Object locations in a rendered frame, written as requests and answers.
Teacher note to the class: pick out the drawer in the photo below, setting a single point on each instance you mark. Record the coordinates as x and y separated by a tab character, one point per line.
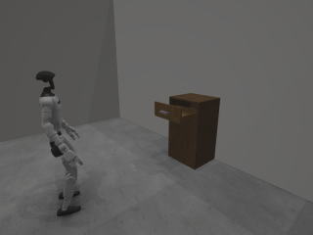
178	114

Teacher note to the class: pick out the robot left forearm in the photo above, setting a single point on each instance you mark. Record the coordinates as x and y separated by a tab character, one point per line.
65	126

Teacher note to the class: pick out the cabinet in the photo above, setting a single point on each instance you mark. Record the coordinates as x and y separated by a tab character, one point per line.
193	143

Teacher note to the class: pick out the left robot foot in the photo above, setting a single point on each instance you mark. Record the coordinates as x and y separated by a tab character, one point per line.
76	193

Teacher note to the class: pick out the right robot hand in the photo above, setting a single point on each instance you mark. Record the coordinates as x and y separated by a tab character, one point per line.
70	157

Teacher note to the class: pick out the left robot hand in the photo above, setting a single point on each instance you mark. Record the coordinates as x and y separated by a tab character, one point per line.
69	132

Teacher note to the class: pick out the robot right forearm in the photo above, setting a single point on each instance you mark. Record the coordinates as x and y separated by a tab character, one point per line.
53	135

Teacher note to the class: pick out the robot torso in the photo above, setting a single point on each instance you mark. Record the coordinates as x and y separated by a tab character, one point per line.
56	116

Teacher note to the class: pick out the robot right upper arm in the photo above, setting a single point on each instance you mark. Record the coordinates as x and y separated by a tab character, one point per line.
47	105

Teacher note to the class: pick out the handle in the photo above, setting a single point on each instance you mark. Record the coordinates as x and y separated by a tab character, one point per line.
163	112

